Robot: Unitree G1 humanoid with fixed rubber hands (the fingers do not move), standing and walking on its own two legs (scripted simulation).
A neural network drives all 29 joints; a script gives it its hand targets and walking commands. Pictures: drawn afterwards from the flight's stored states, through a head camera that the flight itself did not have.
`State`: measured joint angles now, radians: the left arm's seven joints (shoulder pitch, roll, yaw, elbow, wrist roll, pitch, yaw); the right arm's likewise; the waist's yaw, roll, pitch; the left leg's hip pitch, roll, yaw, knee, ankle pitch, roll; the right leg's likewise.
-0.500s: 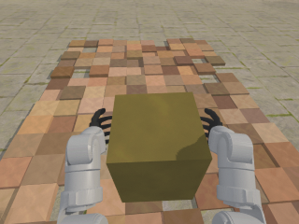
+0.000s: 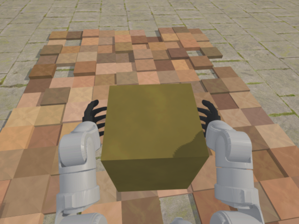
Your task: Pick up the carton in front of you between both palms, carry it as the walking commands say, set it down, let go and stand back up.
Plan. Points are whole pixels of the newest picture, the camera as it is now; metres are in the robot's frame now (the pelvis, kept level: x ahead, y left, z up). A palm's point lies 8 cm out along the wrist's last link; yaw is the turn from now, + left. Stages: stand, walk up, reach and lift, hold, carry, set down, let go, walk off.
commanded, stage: carry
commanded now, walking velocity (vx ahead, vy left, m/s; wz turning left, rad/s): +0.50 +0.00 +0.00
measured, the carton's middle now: (151, 141) +0.34 -0.02 +0.05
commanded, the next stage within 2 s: none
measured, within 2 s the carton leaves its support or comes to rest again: neither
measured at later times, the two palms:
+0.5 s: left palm (105, 61) +0.62 +0.12 +0.14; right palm (192, 64) +0.61 -0.18 +0.13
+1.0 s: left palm (118, 26) +0.93 +0.08 +0.13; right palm (182, 28) +0.91 -0.22 +0.12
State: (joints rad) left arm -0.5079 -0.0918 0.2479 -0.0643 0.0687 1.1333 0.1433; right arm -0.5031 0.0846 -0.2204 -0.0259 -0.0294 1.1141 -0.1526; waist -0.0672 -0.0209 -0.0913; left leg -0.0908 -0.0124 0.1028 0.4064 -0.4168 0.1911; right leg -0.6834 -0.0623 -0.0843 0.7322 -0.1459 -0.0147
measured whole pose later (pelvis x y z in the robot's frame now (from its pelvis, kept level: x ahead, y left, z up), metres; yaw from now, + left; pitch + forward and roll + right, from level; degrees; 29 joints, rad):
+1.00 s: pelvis +0.59 -0.04 +0.00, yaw -2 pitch +5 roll +1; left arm -0.46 -0.09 0.26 -0.13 0.06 1.12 0.13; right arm -0.51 0.08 -0.18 -0.04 -0.03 1.11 -0.16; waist -0.07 0.00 -0.10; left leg -0.11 -0.02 0.08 0.47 -0.30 0.06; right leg -0.57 -0.04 -0.07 0.51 -0.02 -0.04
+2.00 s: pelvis +1.23 -0.02 -0.04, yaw +2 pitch +4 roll -1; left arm -0.47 -0.10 0.23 -0.07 0.06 1.10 0.15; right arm -0.46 0.08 -0.22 -0.05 -0.02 1.10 -0.15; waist -0.02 0.01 -0.06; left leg 0.02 -0.01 0.10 0.50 -0.47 0.05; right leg -0.60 0.01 -0.20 0.57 -0.04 -0.10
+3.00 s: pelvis +1.85 -0.02 +0.00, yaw +1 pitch +6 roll -1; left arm -0.33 -0.18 0.21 -0.18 0.11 1.12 0.12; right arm -0.32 0.13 -0.22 -0.20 -0.05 1.15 -0.13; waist 0.01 0.03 -0.05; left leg -0.33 0.01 0.02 1.08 -0.42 0.00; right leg -0.46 0.00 -0.16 0.49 -0.15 -0.07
